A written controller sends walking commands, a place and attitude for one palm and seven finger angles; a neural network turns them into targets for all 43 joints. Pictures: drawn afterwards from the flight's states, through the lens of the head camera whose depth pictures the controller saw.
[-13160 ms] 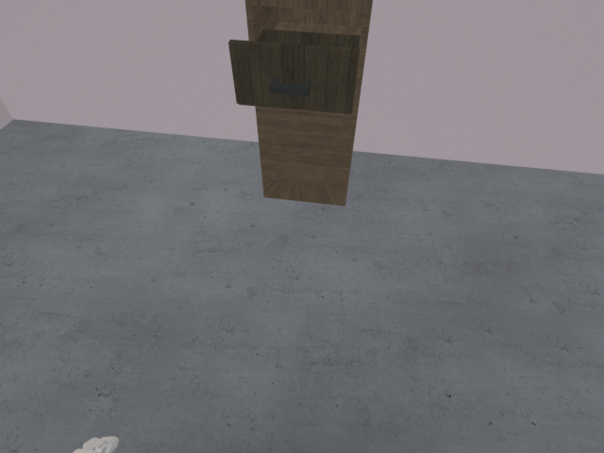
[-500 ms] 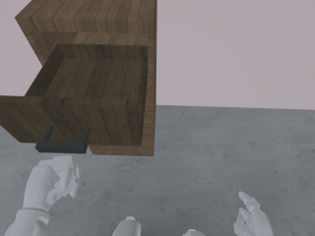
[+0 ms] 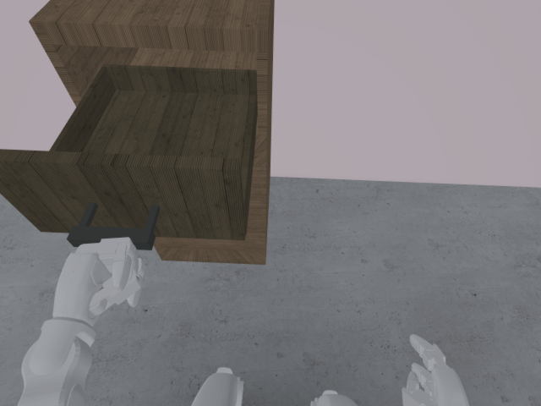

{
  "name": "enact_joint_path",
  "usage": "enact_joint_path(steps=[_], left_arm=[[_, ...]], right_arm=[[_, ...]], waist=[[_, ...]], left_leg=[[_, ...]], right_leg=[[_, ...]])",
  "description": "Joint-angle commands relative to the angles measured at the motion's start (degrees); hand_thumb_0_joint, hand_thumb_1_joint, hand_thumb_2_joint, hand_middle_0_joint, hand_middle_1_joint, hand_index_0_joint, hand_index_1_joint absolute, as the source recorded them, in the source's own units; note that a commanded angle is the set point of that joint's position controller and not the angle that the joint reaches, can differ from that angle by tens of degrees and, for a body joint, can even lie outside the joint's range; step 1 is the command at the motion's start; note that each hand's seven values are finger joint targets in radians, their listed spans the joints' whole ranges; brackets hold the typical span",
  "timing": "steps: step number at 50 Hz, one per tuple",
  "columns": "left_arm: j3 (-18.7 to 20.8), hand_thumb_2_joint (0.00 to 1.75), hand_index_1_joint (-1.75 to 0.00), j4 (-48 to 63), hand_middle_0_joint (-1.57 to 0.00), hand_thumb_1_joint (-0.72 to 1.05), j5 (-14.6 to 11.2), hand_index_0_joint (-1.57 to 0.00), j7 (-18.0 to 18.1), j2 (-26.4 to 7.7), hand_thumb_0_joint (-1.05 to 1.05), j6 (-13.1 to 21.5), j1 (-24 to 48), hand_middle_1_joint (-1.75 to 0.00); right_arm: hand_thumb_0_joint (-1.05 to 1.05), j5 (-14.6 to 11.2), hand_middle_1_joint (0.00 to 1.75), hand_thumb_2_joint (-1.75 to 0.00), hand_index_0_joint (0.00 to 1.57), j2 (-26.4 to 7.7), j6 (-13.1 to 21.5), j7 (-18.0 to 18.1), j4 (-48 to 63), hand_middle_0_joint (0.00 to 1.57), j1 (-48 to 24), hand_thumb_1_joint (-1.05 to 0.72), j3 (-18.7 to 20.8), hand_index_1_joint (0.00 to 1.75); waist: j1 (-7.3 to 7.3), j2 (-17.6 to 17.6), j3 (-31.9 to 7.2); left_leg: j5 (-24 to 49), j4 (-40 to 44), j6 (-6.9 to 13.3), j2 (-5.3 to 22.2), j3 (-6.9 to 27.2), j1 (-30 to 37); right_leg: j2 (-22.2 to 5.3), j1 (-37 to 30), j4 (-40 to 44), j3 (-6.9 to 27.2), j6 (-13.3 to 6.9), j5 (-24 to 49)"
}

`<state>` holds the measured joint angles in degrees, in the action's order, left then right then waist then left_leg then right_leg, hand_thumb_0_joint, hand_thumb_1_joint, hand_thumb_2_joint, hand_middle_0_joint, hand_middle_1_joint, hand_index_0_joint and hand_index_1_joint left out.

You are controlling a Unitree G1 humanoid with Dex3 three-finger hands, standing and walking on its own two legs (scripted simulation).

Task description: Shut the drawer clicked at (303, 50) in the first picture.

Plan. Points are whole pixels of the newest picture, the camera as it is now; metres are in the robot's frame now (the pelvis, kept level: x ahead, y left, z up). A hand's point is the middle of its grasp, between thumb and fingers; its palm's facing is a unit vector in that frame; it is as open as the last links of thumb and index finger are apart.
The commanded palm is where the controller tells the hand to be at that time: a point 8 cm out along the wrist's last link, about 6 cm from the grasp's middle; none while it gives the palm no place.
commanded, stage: push the drawer shut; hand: left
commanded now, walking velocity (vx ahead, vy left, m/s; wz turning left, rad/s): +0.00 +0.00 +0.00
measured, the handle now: (117, 224) +0.35 +0.24 +0.07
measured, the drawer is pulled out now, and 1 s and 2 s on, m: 0.28 0.15 0.03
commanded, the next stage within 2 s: none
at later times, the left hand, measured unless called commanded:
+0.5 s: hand (149, 234) +0.34 +0.20 +0.06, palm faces -0.01 -1.00 -0.04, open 3.2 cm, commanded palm +0.33 +0.25 +0.07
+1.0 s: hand (160, 201) +0.40 +0.19 +0.06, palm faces +0.00 -1.00 -0.03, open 3.2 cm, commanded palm +0.39 +0.25 +0.07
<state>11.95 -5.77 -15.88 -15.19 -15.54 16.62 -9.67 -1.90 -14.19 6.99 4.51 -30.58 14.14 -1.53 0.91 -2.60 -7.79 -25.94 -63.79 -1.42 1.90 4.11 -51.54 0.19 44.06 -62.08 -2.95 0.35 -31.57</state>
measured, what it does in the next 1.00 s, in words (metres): stands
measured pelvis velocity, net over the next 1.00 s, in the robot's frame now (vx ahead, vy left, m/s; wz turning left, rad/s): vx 0.00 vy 0.00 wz -0.02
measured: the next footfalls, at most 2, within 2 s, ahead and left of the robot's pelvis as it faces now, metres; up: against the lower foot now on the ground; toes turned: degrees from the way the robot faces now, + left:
none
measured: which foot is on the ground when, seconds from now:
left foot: down 0.00-1.00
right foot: down 0.00-1.00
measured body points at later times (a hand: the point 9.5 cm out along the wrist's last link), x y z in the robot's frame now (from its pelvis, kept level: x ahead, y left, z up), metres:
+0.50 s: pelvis -0.01 +0.00 +0.00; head +0.06 +0.01 +0.45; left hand +0.33 +0.25 +0.07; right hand +0.13 -0.25 -0.09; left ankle +0.05 +0.13 -0.66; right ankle -0.01 -0.13 -0.66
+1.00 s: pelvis +0.00 +0.00 +0.00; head +0.08 +0.01 +0.45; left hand +0.39 +0.25 +0.07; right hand +0.09 -0.26 -0.11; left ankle +0.05 +0.13 -0.66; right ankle -0.01 -0.13 -0.66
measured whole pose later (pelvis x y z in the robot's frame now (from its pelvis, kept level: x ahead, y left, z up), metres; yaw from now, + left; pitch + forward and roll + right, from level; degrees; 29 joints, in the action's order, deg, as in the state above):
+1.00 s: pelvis +0.00 +0.00 +0.00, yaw -1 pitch +16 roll -2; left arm 16.5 -40.0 -11.4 -14.5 -19.3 20.5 23.4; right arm -1.6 -14.5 1.2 3.3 -35.8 16.4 -1.1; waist 3.5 -1.5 -6.7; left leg -24.6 -61.5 -1.2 2.5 2.7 -52.6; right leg 0.7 46.1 -60.3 -1.5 0.5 -29.8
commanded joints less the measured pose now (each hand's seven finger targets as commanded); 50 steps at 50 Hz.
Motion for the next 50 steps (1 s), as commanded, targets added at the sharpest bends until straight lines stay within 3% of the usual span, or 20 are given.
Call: enact_joint_path(steps=[1, 5, 8, 10, 13, 15, 16, 19, 20, 24, 26, 32, 33, 35, 37, 38, 40, 42, 44, 50], left_arm=[[3.8, 0.9, -1.6, 9.1, -1.4, 0.9, -0.5, -1.4, 1.1, -9.0, 0.0, 4.1, 18.1, -1.6], [2.3, 0.9, -1.6, 8.5, -1.4, 0.9, 0.0, -1.4, 1.2, -8.0, 0.0, 4.1, 20.1, -1.6], [2.9, 0.9, -1.6, 5.4, -1.4, 0.9, 0.5, -1.4, 1.6, -9.2, 0.0, 3.7, 23.1, -1.6], [2.6, 0.9, -1.6, 4.3, -1.4, 0.9, 0.6, -1.4, 1.9, -9.4, 0.0, 3.8, 27.6, -1.6], [3.2, 0.9, -1.6, 1.8, -1.4, 0.9, 1.0, -1.4, 2.2, -9.9, 0.0, 4.0, 28.9, -1.6], [4.3, 0.9, -1.6, 0.1, -1.4, 0.9, 1.1, -1.4, 2.4, -11.1, 0.0, 4.0, 30.8, -1.6], [2.7, 0.9, -1.6, -0.6, -1.4, 0.9, 1.3, -1.4, 2.3, -9.6, 0.0, 4.1, 32.0, -1.6], [4.4, 0.9, -1.6, -3.7, -1.4, 0.9, 1.4, -1.4, 2.6, -11.1, 0.0, 4.4, 34.1, -1.6], [4.0, 0.9, -1.6, -4.1, -1.4, 0.9, 1.5, -1.4, 2.4, -11.0, 0.0, 4.5, 35.3, -1.6], [5.2, 0.9, -1.6, -8.0, -1.4, 0.9, 1.7, -1.4, 2.1, -12.2, 0.0, 5.1, 38.5, -1.6], [4.4, 0.9, -1.6, -8.6, -1.4, 0.9, 1.8, -1.4, 1.9, -11.8, 0.0, 5.4, 41.3, -1.6], [6.2, 0.9, -1.6, -12.5, -1.4, 0.9, 2.2, -1.4, 1.7, -13.8, 0.0, 6.1, 42.7, -1.6], [5.4, 0.9, -1.6, -13.0, -1.4, 0.9, 2.2, -1.4, 1.6, -12.6, 0.0, 6.2, 43.6, -1.6], [6.3, 0.9, -1.6, -14.7, -1.4, 0.9, 2.2, -1.4, 1.6, -13.8, 0.0, 6.5, 46.6, -1.6], [6.6, 0.9, -1.6, -15.7, -1.4, 0.9, 2.7, -1.4, 1.6, -14.7, 0.0, 6.9, 48.3, -1.6], [5.2, 0.9, -1.6, -16.4, -1.4, 0.9, 2.8, -1.4, 1.4, -12.9, 0.0, 7.0, 49.6, -1.6], [6.3, 0.9, -1.6, -18.0, -1.4, 0.9, 2.7, -1.4, 1.5, -14.0, 0.0, 7.2, 50.4, -1.6], [6.1, 0.9, -1.6, -17.5, -1.4, 0.9, 3.0, -1.4, 1.5, -14.2, 0.0, 7.6, 52.0, -1.6], [6.6, 0.9, -1.6, -19.3, -1.4, 0.9, 3.1, -1.4, 1.4, -14.3, 0.0, 7.6, 51.8, -1.6], [7.3, 0.9, -1.6, -23.7, -1.4, 0.9, 3.7, -1.4, 1.1, -16.1, 0.0, 8.4, 58.1, -1.6]], right_arm=[[0.0, 0.0, 0.3, -0.9, 0.2, -7.9, 3.2, 0.8, 6.7, 0.2, -2.0, -0.9, 3.5, 0.3], [0.0, -0.1, 0.3, -0.9, 0.2, -7.9, 3.3, 0.8, 6.4, 0.2, -1.8, -0.9, 3.6, 0.3], [0.0, -0.1, 0.3, -0.9, 0.2, -8.2, 2.8, 0.9, 5.7, 0.2, -1.4, -0.9, 3.5, 0.3], [0.0, -0.1, 0.3, -0.9, 0.2, -8.2, 2.7, 1.0, 5.4, 0.2, -1.7, -0.9, 3.4, 0.3], [0.0, -0.1, 0.3, -0.9, 0.2, -8.2, 2.3, 0.9, 5.3, 0.2, -1.6, -0.9, 3.3, 0.3], [0.0, 0.0, 0.3, -0.9, 0.2, -8.4, 1.9, 0.9, 4.9, 0.2, -1.2, -0.9, 3.3, 0.3], [0.0, 0.0, 0.3, -0.9, 0.2, -8.2, 1.8, 0.8, 4.9, 0.2, -1.1, -0.9, 3.2, 0.3], [0.0, 0.1, 0.3, -0.9, 0.2, -8.5, 1.3, 0.7, 4.4, 0.2, -0.3, -0.9, 3.4, 0.3], [0.0, 0.0, 0.3, -0.9, 0.2, -8.4, 1.1, 0.6, 4.4, 0.2, -0.5, -0.9, 3.3, 0.3], [0.0, 0.1, 0.3, -0.9, 0.2, -8.6, 0.2, 0.4, 3.8, 0.2, 0.4, -0.9, 3.4, 0.3], [0.0, 0.1, 0.3, -0.9, 0.2, -8.5, -0.1, 0.3, 3.5, 0.2, 0.6, -0.9, 3.4, 0.3], [0.0, 0.3, 0.3, -0.9, 0.2, -8.9, -1.2, -0.3, 2.9, 0.2, 2.5, -0.9, 3.7, 0.3], [0.0, 0.2, 0.3, -0.9, 0.2, -8.7, -1.4, -0.3, 2.8, 0.2, 2.3, -0.9, 3.7, 0.3], [0.0, 0.3, 0.3, -0.9, 0.2, -8.8, -1.8, -0.4, 2.2, 0.2, 2.7, -0.9, 3.7, 0.3], [0.0, 0.4, 0.3, -0.9, 0.2, -9.0, -2.2, -0.3, 2.1, 0.2, 3.1, -0.9, 3.7, 0.3], [0.0, 0.3, 0.3, -0.9, 0.2, -8.7, -2.3, -0.3, 1.9, 0.2, 3.2, -0.9, 3.8, 0.3], [0.0, 0.3, 0.3, -0.9, 0.2, -9.0, -2.5, -0.3, 1.4, 0.2, 3.8, -0.9, 4.0, 0.3], [0.0, 0.5, 0.3, -0.9, 0.2, -9.0, -2.7, -0.5, 1.3, 0.2, 4.1, -0.9, 4.0, 0.3], [0.0, 0.5, 0.3, -0.9, 0.2, -9.0, -3.0, -0.6, 1.0, 0.2, 4.6, -0.9, 4.2, 0.3], [0.0, 0.5, 0.3, -0.9, 0.2, -9.0, -4.0, -0.6, 0.0, 0.2, 5.3, -0.9, 4.0, 0.3]], waist=[[2.51, -0.3, -11.9], [2.0, -2.8, -14.3], [2.61, 0.0, -13.5], [2.98, -0.9, -12.8], [2.36, -1.8, -13.2], [2.23, -0.8, -14.0], [2.63, -1.9, -14.2], [2.5, 0.0, -14.6], [2.54, -1.2, -14.4], [2.53, 0.0, -15.2], [2.99, -2.0, -15.1], [2.67, -0.5, -16.9], [2.89, -1.5, -16.7], [3.21, -0.6, -16.3], [3.2, -1.9, -16.7], [3.85, -1.9, -16.8], [3.69, -0.5, -17.7], [3.52, -3.1, -19.0], [3.48, -1.1, -20.0], [4.5, -0.9, -19.3]], left_leg=[[6.0, 9.0, 3.0, -1.4, -1.7, 14.1], [7.7, 9.8, 2.8, -1.4, -1.5, 16.7], [6.5, 10.1, 2.9, -1.2, -1.4, 15.8], [4.1, 10.4, 2.9, -1.2, -1.4, 15.5], [4.4, 11.0, 2.8, -1.4, -1.4, 16.1], [5.2, 11.1, 2.7, -1.2, -1.4, 16.3], [5.4, 11.0, 2.7, -1.3, -1.7, 16.9], [5.9, 11.1, 2.7, -1.1, -1.5, 16.8], [5.9, 11.2, 2.7, -1.2, -1.7, 16.8], [6.6, 11.1, 2.6, -1.1, -1.8, 16.7], [7.2, 11.2, 2.5, -1.1, -1.9, 17.6], [10.8, 10.8, 2.5, -0.9, -1.5, 18.3], [10.6, 10.8, 2.5, -1.0, -1.9, 18.5], [9.6, 10.7, 2.6, -0.9, -1.9, 17.8], [10.2, 10.5, 2.5, -0.9, -1.7, 18.0], [10.6, 10.4, 2.5, -0.8, -1.8, 18.9], [11.0, 10.2, 2.6, -0.8, -1.8, 18.8], [12.2, 10.0, 2.4, -0.8, -1.6, 20.2], [13.5, 9.8, 2.5, -0.7, -1.8, 20.0], [12.8, 9.2, 2.7, -0.8, -2.1, 18.4]], right_leg=[[1.3, 0.7, 11.1, 0.3, -1.0, 8.7], [1.1, 0.3, 10.8, 0.1, -1.3, 10.3], [1.2, 0.4, 11.4, 0.1, -1.0, 9.5], [1.1, 1.1, 11.7, 0.4, -1.0, 7.5], [1.1, 0.5, 11.7, 0.3, -1.3, 7.8], [1.1, -0.1, 11.8, 0.4, -1.3, 8.4], [1.1, 0.3, 11.8, 0.4, -1.3, 8.7], [1.2, -0.2, 11.9, 0.4, -1.2, 9.2], [1.1, -0.2, 12.1, 0.6, -1.3, 9.2], [1.3, -0.8, 12.1, 0.7, -1.2, 10.0], [1.3, -0.1, 12.1, 0.8, -1.3, 10.7], [1.7, -1.3, 11.4, 0.4, -1.5, 13.8], [1.6, -0.7, 11.6, 0.6, -1.4, 13.8], [1.6, -0.5, 11.8, 0.8, -1.3, 13.1], [1.7, -0.2, 11.3, 0.7, -1.6, 13.5], [1.6, 0.8, 11.4, 0.7, -1.4, 14.0], [1.6, 0.2, 11.6, 0.9, -1.3, 14.4], [1.7, 0.6, 11.0, 0.7, -1.7, 14.9], [1.7, -0.5, 11.1, 0.8, -1.4, 16.7], [1.8, 0.0, 11.2, 1.3, -1.3, 16.7]])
